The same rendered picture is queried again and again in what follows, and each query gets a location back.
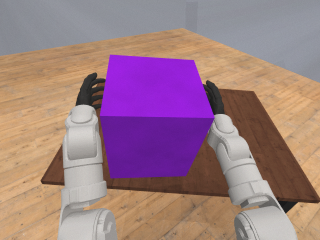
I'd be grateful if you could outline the carton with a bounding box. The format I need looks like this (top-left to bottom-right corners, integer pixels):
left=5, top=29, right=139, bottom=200
left=100, top=54, right=215, bottom=179

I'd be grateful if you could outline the left robot upper arm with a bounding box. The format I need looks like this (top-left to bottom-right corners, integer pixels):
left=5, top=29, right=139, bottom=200
left=58, top=208, right=118, bottom=240

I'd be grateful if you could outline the right robot upper arm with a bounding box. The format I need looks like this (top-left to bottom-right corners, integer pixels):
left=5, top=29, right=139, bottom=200
left=234, top=205, right=297, bottom=240

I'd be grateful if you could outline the right robot hand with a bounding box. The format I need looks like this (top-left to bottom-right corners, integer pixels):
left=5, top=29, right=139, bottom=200
left=203, top=80, right=225, bottom=115

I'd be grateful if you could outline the right robot forearm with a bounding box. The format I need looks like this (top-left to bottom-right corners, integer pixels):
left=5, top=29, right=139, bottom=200
left=206, top=114, right=298, bottom=240

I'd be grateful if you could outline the left robot forearm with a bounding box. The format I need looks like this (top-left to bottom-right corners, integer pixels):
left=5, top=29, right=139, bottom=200
left=57, top=104, right=107, bottom=240

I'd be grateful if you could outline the left robot hand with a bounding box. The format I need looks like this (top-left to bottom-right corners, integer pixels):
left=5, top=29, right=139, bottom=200
left=75, top=72, right=106, bottom=110

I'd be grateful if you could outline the table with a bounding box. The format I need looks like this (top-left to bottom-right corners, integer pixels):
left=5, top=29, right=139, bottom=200
left=40, top=82, right=320, bottom=213

